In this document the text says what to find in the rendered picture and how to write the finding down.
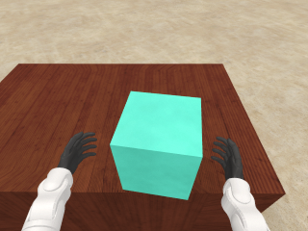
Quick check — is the robot left hand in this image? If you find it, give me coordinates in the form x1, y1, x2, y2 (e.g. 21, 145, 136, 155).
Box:
57, 131, 97, 174

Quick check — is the robot right hand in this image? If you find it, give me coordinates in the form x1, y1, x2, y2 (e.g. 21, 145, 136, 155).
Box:
211, 137, 244, 181

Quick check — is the right robot forearm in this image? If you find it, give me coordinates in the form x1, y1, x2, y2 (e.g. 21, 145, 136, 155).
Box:
221, 178, 270, 231

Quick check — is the carton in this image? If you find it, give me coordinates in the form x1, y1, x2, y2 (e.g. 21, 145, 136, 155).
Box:
110, 91, 203, 200

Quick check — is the left robot forearm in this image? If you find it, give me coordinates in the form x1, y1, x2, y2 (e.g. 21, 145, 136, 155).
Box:
21, 167, 73, 231

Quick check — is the pedestal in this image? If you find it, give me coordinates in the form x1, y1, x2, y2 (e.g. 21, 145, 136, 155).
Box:
0, 64, 286, 231

